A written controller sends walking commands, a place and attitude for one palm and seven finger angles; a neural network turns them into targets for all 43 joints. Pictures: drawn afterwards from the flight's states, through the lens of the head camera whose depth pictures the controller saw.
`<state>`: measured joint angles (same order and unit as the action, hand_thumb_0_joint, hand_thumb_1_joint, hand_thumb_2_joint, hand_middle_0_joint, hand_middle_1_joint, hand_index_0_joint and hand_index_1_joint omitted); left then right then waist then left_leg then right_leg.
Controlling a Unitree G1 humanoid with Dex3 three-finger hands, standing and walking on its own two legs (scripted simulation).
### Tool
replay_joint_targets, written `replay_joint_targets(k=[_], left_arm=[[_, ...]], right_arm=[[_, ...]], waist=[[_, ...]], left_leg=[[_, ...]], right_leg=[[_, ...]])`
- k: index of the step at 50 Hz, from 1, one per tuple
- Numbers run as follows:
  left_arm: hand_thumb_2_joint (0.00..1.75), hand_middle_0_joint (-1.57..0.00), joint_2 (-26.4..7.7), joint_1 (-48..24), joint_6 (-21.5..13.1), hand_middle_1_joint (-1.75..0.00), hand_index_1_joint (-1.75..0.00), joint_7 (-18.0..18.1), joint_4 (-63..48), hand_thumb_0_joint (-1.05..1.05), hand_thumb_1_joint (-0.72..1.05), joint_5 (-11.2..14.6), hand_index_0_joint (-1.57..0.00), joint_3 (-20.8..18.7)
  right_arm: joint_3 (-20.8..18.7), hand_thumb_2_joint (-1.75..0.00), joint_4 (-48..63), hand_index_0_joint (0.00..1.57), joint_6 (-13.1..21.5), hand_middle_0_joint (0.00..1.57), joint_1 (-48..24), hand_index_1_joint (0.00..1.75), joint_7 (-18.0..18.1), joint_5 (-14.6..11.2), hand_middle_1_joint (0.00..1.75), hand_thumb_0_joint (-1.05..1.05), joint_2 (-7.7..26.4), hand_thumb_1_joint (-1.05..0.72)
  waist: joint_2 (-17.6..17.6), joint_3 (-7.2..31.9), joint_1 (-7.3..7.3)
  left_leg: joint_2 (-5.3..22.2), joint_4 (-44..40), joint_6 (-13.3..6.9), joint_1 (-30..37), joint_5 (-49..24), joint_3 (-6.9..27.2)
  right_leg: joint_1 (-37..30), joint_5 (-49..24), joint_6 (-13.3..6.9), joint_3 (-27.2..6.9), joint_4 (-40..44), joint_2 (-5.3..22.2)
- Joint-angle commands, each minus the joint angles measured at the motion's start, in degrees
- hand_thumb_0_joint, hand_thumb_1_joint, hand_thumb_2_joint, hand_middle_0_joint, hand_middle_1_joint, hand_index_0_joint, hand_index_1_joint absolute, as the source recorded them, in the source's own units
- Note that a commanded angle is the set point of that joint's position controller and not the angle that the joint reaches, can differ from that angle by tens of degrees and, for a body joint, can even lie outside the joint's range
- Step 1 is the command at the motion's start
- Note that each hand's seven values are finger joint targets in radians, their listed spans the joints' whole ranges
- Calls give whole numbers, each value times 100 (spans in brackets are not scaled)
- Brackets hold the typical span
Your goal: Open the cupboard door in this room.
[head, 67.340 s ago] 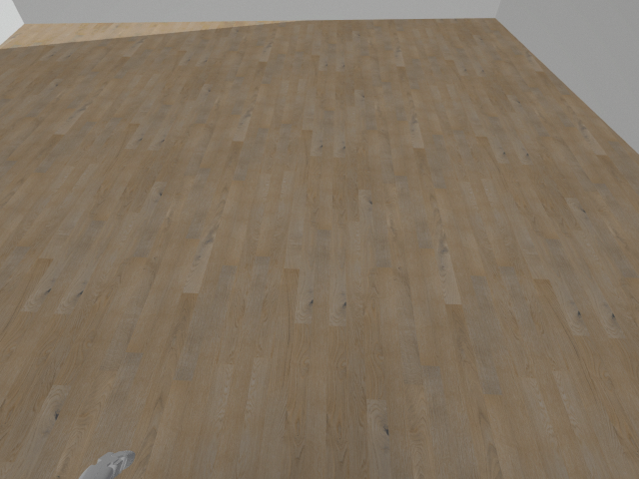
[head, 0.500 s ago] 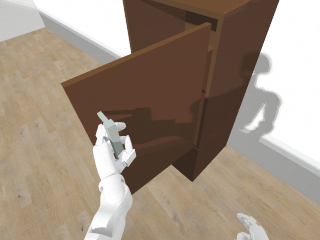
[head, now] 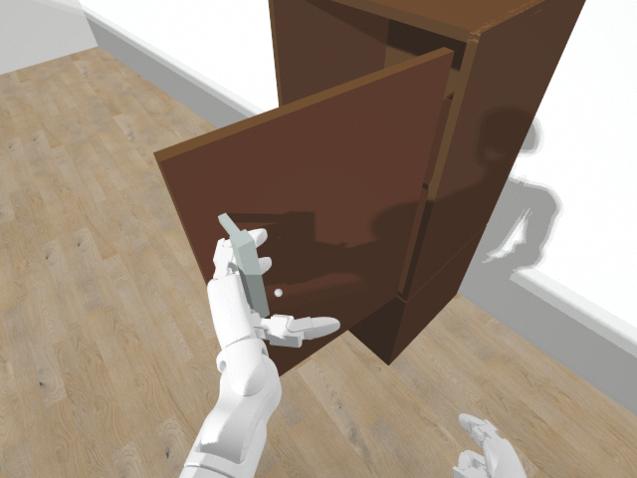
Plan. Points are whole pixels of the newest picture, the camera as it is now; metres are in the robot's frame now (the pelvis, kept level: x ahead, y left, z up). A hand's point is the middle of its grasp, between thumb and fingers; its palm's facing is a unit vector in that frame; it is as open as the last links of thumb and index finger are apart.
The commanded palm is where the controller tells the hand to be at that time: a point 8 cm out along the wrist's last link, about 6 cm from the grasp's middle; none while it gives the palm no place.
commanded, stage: open thumb and fingers to let go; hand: left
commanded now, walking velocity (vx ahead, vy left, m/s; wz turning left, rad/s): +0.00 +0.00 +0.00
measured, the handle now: (244, 269) +0.35 +0.12 +0.09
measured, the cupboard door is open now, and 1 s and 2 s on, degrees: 82 84 84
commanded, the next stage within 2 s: slide the hand sideways off the handle in 0.16 s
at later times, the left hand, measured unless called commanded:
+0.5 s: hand (272, 326) +0.27 +0.07 +0.09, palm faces -0.15 -0.99 -0.02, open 16.0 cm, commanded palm +0.25 +0.13 +0.09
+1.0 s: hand (246, 343) +0.25 +0.10 +0.08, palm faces -0.05 -1.00 +0.00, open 15.9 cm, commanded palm +0.22 +0.17 +0.09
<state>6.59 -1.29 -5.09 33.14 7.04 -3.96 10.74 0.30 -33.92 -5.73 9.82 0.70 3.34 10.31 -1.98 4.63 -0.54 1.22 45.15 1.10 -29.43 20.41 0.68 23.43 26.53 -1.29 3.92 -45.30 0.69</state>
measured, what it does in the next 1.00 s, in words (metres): stands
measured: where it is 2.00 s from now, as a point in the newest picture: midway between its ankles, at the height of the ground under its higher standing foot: outside the picture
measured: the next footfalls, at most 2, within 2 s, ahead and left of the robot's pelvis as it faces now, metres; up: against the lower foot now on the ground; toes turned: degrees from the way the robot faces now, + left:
none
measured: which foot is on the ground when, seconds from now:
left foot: down 0.00-1.00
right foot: down 0.00-1.00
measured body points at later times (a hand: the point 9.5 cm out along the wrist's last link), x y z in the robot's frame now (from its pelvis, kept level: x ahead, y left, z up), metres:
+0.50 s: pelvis -0.02 +0.01 +0.00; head -0.02 +0.00 +0.45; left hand +0.27 +0.13 +0.09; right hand +0.14 -0.21 -0.10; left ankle +0.03 +0.13 -0.71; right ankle -0.03 -0.10 -0.71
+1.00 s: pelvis +0.00 +0.00 +0.00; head +0.01 -0.02 +0.45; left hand +0.25 +0.16 +0.09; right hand +0.17 -0.23 -0.09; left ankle +0.03 +0.13 -0.71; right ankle -0.03 -0.10 -0.71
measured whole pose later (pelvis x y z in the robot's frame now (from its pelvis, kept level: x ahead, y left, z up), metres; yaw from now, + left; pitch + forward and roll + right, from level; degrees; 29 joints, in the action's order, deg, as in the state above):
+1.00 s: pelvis +0.00 +0.00 +0.00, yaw -2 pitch +4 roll +0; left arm -7.0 15.3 -11.5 -1.5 -4.2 8.8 3.4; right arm 1.8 -29.9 0.2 12.7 1.4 -0.2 11.9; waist -2.0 3.6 0.1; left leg 2.4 43.6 1.3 -27.6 20.1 -1.0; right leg 22.8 25.6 -1.5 2.1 -44.3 -0.4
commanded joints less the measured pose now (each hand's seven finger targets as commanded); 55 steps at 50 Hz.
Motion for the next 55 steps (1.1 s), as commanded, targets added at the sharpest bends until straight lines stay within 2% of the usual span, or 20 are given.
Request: replay_joint_targets(k=[1,7,13,14,15,16,19,20,21,23,25,28,30,33,36,37,43,44,47,55], left_arm=[[30,-20,459,-1635,-213,-60,-60,95,-1230,0,-50,-144,-20,246],[30,-15,446,-1835,-151,-30,-30,164,-1226,0,-50,-120,-15,213],[30,-15,503,-1888,-99,-30,-30,228,-1034,0,-50,-122,-15,226],[30,-15,-107,-1768,-376,-30,-30,-970,-1025,0,-50,-609,-15,1222],[30,-15,-536,-1983,-671,-30,-30,-1625,-1357,0,-50,-373,-15,732],[30,-15,-845,-2088,-874,-30,-30,-2022,-1501,0,-50,-277,-15,578],[30,-15,-838,-1946,-1080,-30,-30,-3147,-1455,0,-50,321,-15,682],[30,-15,-742,-1883,-1042,-30,-30,-3372,-1398,0,-50,683,-15,566],[30,-15,-690,-1878,-975,-30,-30,-3458,-1315,0,-50,983,-15,416],[30,-15,-688,-1520,-832,-30,-30,-3413,-1240,0,-50,1411,-15,16],[30,-15,-770,-1252,-736,-30,-30,-3187,-1139,0,-50,1513,-15,-285],[30,-15,-1221,-1007,-823,-30,-30,-2815,-1236,0,-50,1184,-15,-677],[30,-15,-1039,-602,-903,-30,-30,-2735,-1408,0,-50,985,-15,-480],[30,-15,-1386,-403,-951,-30,-30,-2713,-1486,0,-50,908,-15,-774],[30,-15,-1464,-387,-984,-30,-30,-2779,-1838,0,-50,928,-15,-832],[30,-15,-1546,-82,-970,-30,-30,-2806,-1804,0,-50,967,-15,-983],[30,-15,-1726,477,-948,-30,-30,-3061,-2097,0,-50,1219,-15,-1261],[30,-15,-1735,543,-972,-30,-30,-3099,-2237,0,-50,1261,-15,-1298],[30,-15,-1844,1116,-998,-30,-30,-3237,-2347,0,-50,1365,-15,-1513],[30,-15,-1967,1985,-1215,-30,-30,-3719,-2971,0,-50,1521,-15,-1575]], right_arm=[[-187,-90,892,20,263,20,-617,30,1,-28,30,0,518,-90],[-168,-90,874,20,270,20,-693,30,2,-36,30,0,517,-90],[-142,-90,840,20,300,20,-726,30,-26,-25,30,0,516,-90],[-147,-90,676,20,237,20,-252,30,-60,-47,30,0,695,-90],[-188,-90,881,20,262,20,-217,30,5,-106,30,0,673,-90],[-172,-90,909,20,282,20,-236,30,78,-121,30,0,689,-90],[-59,-90,1010,20,439,20,-278,30,162,-266,30,0,686,-90],[-23,-90,1078,20,508,20,-358,30,195,-338,30,0,664,-90],[16,-90,1103,20,586,20,-437,30,226,-390,30,0,662,-90],[46,-90,1154,20,743,20,-558,30,237,-445,30,0,667,-90],[50,-90,1154,20,827,20,-549,30,211,-433,30,0,707,-90],[-2,-90,1151,20,883,20,-453,30,118,-374,30,0,740,-90],[-8,-90,1239,20,912,20,-416,30,17,-355,30,0,687,-90],[-33,-90,1239,20,877,20,-363,30,-31,-340,30,0,733,-90],[-40,-90,1335,20,870,20,-402,30,-21,-334,30,0,710,-90],[-44,-90,1339,20,866,20,-381,30,-13,-341,30,0,698,-90],[-46,-90,1349,20,868,20,-365,30,61,-373,30,0,709,-90],[-55,-90,1363,20,897,20,-386,30,68,-376,30,0,689,-90],[-82,-90,1366,20,934,20,-305,30,92,-386,30,0,702,-90],[-125,-90,1458,20,1091,20,-142,30,126,-406,30,0,730,-90]], waist=[[486,1219,120],[456,1132,130],[480,1045,110],[900,798,582],[732,1126,391],[524,1410,320],[161,1258,391],[25,1154,324],[134,979,311],[277,826,132],[642,703,45],[651,705,-65],[437,720,-77],[399,680,-96],[263,808,-87],[275,821,-144],[424,755,-91],[300,807,-110],[439,879,-144],[369,923,-47]], left_leg=[[-83,-420,-166,1066,-1312,17],[-82,-424,-161,1025,-1148,46],[-86,-478,-147,940,-878,94],[-71,-485,-239,1054,-1025,103],[-88,-462,-281,1075,-1103,66],[-127,-447,-305,1196,-1184,38],[-137,-486,-290,1339,-954,64],[-144,-550,-264,1305,-737,74],[-137,-622,-236,1243,-499,121],[-138,-757,-194,1142,-221,149],[-138,-845,-175,1003,-98,155],[-141,-853,-184,945,-234,79],[-113,-849,-178,1010,-363,23],[-101,-816,-184,908,-356,-24],[-123,-755,-197,939,-495,-106],[-123,-753,-192,912,-519,-131],[-154,-647,-215,856,-762,-178],[-158,-631,-213,877,-836,-185],[-170,-574,-202,861,-1091,-181],[-209,-327,-224,834,-1422,-163]], right_leg=[[122,-1830,-54,-8,725,-88],[213,-1562,-68,5,759,-112],[300,-1203,-73,36,790,-124],[524,-1604,-24,-165,747,-78],[349,-1830,-42,-181,709,-65],[191,-2002,-59,-239,662,-50],[290,-1766,-60,-194,735,-70],[296,-1525,-60,-157,816,-105],[339,-1234,-53,-98,897,-146],[283,-882,-41,-33,1034,-187],[269,-689,5,0,1080,-185],[221,-709,7,-73,1028,-161],[260,-843,-11,-43,928,-158],[197,-846,-25,-98,946,-174],[100,-1067,-13,-166,930,-158],[45,-1121,-12,-174,937,-166],[-111,-1572,45,-253,999,-170],[-131,-1730,56,-266,966,-152],[-271,-2254,83,-256,865,-155],[-248,-3239,197,-285,640,-89]])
